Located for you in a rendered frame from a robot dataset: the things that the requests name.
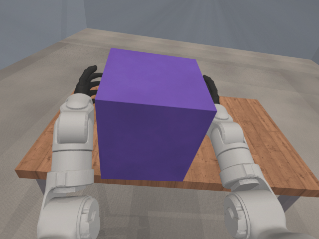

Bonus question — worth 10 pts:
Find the table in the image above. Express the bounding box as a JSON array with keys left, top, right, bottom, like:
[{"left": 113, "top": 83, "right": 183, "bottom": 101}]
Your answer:
[{"left": 15, "top": 86, "right": 319, "bottom": 212}]

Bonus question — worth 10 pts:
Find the robot right forearm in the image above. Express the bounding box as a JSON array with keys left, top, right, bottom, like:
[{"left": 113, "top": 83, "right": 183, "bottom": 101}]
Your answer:
[{"left": 206, "top": 104, "right": 286, "bottom": 222}]

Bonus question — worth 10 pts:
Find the robot left forearm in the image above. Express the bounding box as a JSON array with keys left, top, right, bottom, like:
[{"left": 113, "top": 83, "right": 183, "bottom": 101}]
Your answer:
[{"left": 37, "top": 93, "right": 94, "bottom": 236}]

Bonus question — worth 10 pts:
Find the robot left upper arm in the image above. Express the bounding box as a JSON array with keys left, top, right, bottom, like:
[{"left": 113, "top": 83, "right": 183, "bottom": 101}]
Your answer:
[{"left": 37, "top": 195, "right": 100, "bottom": 239}]

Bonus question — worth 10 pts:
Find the right robot hand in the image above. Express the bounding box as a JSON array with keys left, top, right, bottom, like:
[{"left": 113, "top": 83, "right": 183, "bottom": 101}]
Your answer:
[{"left": 203, "top": 75, "right": 220, "bottom": 104}]

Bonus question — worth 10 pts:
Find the carton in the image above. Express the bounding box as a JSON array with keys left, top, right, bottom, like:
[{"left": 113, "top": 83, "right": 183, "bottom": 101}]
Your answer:
[{"left": 95, "top": 48, "right": 217, "bottom": 182}]

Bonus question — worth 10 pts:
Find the left robot hand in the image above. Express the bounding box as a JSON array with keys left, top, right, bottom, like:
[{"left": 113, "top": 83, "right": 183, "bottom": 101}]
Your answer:
[{"left": 74, "top": 65, "right": 103, "bottom": 104}]

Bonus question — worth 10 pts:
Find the robot right upper arm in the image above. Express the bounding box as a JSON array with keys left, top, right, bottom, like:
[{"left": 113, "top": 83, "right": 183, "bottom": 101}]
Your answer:
[{"left": 223, "top": 189, "right": 316, "bottom": 239}]

